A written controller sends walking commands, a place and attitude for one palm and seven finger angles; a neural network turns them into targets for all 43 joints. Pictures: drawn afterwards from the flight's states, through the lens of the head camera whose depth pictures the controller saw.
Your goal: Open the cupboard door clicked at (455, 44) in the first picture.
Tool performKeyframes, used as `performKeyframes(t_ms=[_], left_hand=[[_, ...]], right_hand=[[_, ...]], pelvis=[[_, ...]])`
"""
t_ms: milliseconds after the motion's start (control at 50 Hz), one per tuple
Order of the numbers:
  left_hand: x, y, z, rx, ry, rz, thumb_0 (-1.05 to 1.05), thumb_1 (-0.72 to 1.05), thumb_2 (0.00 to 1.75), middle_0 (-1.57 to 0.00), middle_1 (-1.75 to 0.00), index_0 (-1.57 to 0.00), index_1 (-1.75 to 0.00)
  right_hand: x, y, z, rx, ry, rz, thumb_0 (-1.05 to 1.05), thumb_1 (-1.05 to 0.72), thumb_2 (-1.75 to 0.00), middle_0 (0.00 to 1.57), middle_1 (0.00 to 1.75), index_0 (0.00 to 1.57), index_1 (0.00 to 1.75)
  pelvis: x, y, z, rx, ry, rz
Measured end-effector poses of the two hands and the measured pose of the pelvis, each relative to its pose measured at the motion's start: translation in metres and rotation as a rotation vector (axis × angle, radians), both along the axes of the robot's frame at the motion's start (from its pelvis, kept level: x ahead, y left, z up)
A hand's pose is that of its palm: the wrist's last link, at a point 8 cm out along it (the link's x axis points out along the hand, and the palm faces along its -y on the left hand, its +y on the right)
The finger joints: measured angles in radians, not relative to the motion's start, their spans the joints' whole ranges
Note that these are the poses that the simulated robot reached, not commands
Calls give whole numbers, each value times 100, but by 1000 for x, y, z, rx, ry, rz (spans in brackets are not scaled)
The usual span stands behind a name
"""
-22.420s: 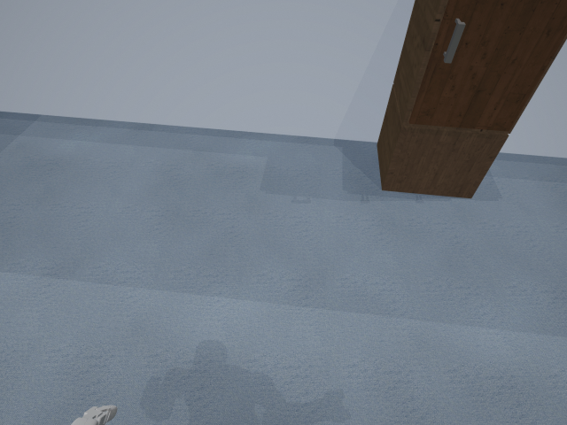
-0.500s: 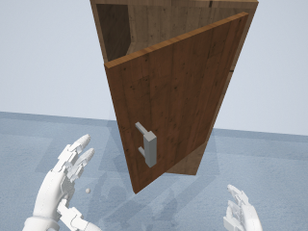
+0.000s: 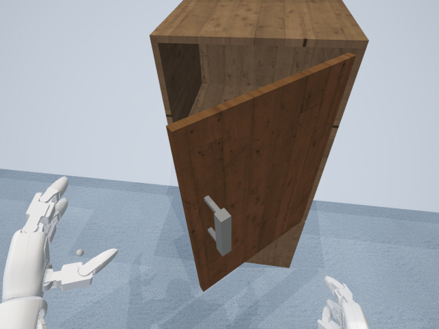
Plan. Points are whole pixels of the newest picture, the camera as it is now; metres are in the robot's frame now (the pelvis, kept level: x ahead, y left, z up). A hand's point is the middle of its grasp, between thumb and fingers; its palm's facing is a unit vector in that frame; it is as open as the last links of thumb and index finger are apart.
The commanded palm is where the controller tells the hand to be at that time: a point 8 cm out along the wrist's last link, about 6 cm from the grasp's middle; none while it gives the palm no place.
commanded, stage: draw the hand back to the body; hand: left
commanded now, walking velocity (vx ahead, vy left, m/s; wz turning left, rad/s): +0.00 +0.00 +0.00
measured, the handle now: (216, 225) +0.31 +0.05 +0.02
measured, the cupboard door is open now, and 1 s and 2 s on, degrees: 44 44 44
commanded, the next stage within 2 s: step back with the hand held close in 0.66 s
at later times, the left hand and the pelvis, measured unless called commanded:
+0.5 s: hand (58, 229) +0.20 +0.25 +0.16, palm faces +0.46 -0.80 -0.39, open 7.6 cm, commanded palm +0.15 +0.28 +0.18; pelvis +0.00 -0.01 +0.01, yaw -1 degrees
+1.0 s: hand (58, 233) +0.19 +0.25 +0.16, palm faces +0.37 -0.80 -0.48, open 7.4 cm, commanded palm +0.13 +0.29 +0.19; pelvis -0.02 -0.01 +0.01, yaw -1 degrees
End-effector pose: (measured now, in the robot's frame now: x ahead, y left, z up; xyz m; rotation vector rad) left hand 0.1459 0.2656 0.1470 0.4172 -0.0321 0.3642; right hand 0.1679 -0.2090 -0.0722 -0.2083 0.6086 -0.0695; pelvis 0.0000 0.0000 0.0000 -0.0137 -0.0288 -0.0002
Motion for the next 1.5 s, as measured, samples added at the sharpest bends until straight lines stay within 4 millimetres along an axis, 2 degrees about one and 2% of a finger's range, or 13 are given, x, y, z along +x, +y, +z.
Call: performKeyframes(t_ms=[80, 220, 360, 440, 560, 680, 860, 980, 1060, 1140, 1320, 1500], left_hand=[[3, 6, 14, 27, -41, 18, 0, 25, 62, -18, -31, -18, -30], [7, 19, 25, 44, -69, 66, 0, 50, 72, -19, -31, -19, -30], [7, 23, 47, 86, -141, 88, 1, 73, 82, -20, -31, -20, -30], [8, 22, 43, 70, -126, 91, 1, 81, 86, -20, -31, -20, -30], [9, 16, 27, 30, -65, 85, 1, 87, 89, -20, -31, -21, -30], [7, 13, 37, 56, -97, 70, 2, 89, 89, -21, -31, -21, -30], [8, 20, 46, 96, -126, 71, 2, 89, 90, -21, -31, -21, -30], [9, 20, 38, 129, -63, 7, 1, 89, 90, -21, -31, -21, -30], [1, 20, 32, 139, -22, -38, 1, 89, 90, -21, -31, -21, -30], [-13, 27, 35, 163, -37, -55, 2, 89, 90, -21, -31, -21, -30], [-52, 44, 38, 192, -139, -21, 1, 89, 90, -21, -31, -21, -30], [-93, 48, 36, 217, -210, 20, 2, 89, 90, -21, -31, -21, -30]], right_hand=[[5, -3, 3, 3, -1, -5, 2, -91, -90, 20, 30, 20, 30], [12, -13, 10, -12, 5, -11, 2, -91, -90, 20, 30, 20, 30], [18, -20, 12, -17, 5, -8, 2, -91, -90, 20, 30, 20, 30], [17, -22, 11, -8, 18, -14, 2, -91, -90, 20, 30, 20, 30], [12, -25, 9, -12, 43, -19, 2, -91, -90, 20, 30, 20, 30], [9, -25, 8, -11, 43, -20, 2, -91, -90, 20, 30, 20, 30], [7, -25, 9, -1, 50, -26, 2, -91, -90, 20, 30, 20, 30], [-5, -33, 11, -28, 86, -71, 1, -91, -90, 20, 30, 20, 30], [-20, -38, 12, -49, 112, -113, 1, -91, -90, 20, 30, 20, 30], [-36, -37, 13, -67, 124, -137, 1, -91, -90, 20, 30, 20, 30], [-73, -20, 14, -75, 96, -117, 1, -91, -90, 20, 30, 20, 30], [-107, -10, 0, -82, 110, -54, 1, -91, -90, 20, 30, 20, 30]], pelvis=[[2, -2, 4, 3, -18, -6], [5, -7, 10, 4, -39, -13], [7, -10, 13, 4, -49, -14], [6, -11, 14, 5, -52, -16], [4, -14, 15, 6, -53, -18], [5, -15, 15, 5, -59, -17], [0, -14, 15, -2, -41, -13], [-13, -8, 15, -2, 5, -19], [-23, -2, 14, 3, 19, -24], [-36, 2, 12, 5, 20, -26], [-71, 11, 4, 3, 7, -23], [-101, 11, -7, -11, -5, 44]])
